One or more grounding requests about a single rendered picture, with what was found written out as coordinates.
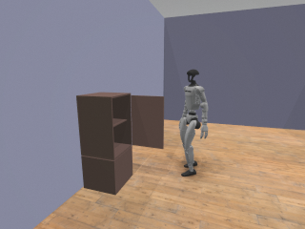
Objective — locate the left robot foot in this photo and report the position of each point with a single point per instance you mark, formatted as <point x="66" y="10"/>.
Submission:
<point x="189" y="173"/>

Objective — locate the cupboard door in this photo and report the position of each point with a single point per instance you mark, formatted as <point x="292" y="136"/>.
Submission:
<point x="148" y="121"/>

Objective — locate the robot left forearm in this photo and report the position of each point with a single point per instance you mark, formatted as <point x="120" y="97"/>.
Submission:
<point x="204" y="116"/>

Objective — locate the left robot thigh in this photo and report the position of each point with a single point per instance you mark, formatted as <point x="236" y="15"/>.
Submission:
<point x="190" y="133"/>

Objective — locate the robot left hand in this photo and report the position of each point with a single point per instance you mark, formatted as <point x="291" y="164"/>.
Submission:
<point x="204" y="128"/>

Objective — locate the robot right forearm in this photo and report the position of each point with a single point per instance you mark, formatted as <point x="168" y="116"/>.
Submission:
<point x="185" y="111"/>

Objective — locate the robot left upper arm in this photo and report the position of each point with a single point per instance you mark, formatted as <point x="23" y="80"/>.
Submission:
<point x="201" y="92"/>

